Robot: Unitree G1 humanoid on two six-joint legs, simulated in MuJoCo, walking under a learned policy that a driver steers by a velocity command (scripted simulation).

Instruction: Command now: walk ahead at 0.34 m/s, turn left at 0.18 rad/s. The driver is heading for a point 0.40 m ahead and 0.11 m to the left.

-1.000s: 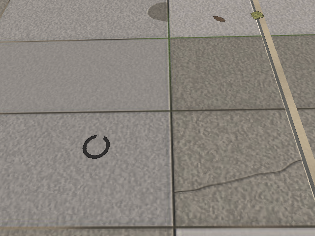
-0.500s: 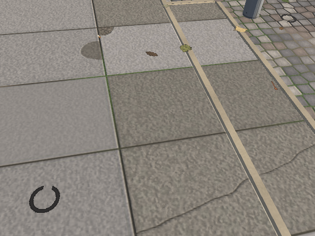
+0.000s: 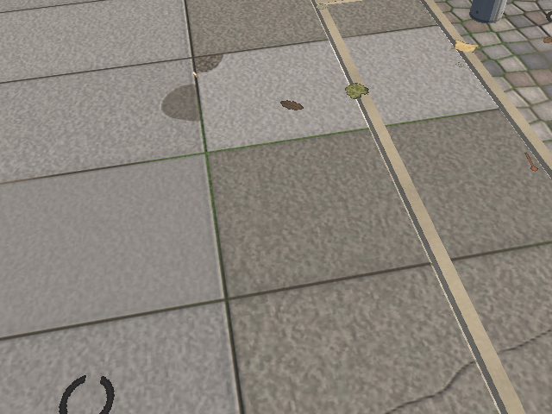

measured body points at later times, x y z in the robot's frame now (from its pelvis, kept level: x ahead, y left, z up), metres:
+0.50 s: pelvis +0.16 +0.03 -0.01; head +0.21 +0.06 +0.43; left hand +0.26 +0.34 -0.13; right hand +0.38 -0.21 -0.10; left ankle +0.24 +0.12 -0.75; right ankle +0.25 -0.13 -0.69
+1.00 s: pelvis +0.23 +0.00 -0.02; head +0.24 +0.00 +0.43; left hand +0.29 +0.28 -0.12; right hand +0.45 -0.20 -0.12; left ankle +0.20 +0.13 -0.75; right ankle +0.27 -0.12 -0.75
